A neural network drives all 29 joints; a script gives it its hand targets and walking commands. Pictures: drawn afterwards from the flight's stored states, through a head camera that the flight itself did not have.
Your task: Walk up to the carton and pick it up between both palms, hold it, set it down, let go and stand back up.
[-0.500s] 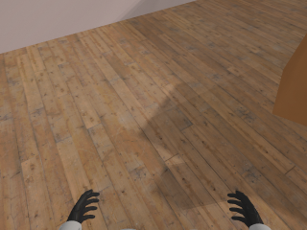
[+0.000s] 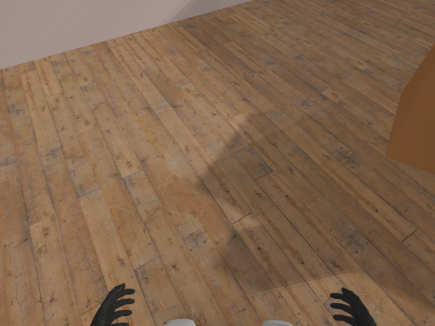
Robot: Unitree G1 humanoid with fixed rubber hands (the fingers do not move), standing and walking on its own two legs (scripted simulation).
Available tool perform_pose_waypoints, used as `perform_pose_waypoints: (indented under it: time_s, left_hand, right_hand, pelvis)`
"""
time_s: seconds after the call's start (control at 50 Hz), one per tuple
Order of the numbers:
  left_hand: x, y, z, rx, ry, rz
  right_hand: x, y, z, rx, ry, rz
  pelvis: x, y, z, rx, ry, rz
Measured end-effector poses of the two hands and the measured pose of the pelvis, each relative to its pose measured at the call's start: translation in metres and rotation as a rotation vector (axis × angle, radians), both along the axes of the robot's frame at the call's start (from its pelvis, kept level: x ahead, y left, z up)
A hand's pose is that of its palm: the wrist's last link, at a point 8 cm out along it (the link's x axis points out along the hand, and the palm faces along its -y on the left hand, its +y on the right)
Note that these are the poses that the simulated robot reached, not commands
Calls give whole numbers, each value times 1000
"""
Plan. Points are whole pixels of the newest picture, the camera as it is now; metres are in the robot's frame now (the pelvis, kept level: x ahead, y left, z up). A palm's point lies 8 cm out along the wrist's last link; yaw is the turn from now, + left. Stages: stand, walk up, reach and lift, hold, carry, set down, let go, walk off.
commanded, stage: stand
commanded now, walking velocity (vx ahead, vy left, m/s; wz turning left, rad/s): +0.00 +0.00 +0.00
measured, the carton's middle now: out of the picture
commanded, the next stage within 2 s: walk up in 1.64 s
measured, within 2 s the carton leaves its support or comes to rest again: neither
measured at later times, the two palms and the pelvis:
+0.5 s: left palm out of the picture +0.10 +0.24 -0.10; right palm out of the picture +0.10 -0.24 -0.09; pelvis -0.01 +0.00 +0.00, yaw +0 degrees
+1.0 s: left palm out of the picture +0.09 +0.24 -0.10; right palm out of the picture +0.08 -0.24 -0.10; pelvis -0.01 +0.00 +0.01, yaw -1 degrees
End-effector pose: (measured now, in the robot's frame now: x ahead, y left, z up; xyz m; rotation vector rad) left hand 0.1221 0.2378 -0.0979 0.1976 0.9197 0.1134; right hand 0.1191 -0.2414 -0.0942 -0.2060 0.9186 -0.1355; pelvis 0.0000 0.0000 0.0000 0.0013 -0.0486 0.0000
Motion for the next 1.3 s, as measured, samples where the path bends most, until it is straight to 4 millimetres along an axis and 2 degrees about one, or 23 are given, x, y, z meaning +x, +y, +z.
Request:
perform_pose_waypoints:
  time_s: [0.2, 0.68, 1.3]
  left_hand:
    - [0, 0, 4, 0, -17, -6]
    - [-30, 6, 0, 4, 45, 18]
    - [-39, 6, -1, 6, 78, 12]
  right_hand:
    - [-1, 2, 4, 4, -17, 3]
    - [-24, 1, 1, 8, 18, -10]
    - [-44, -2, -2, 5, 63, -29]
  pelvis:
    - [-3, 1, 2, 1, -5, -4]
    - [-10, 3, 5, 2, -3, -11]
    - [-13, 4, 8, 3, 0, -21]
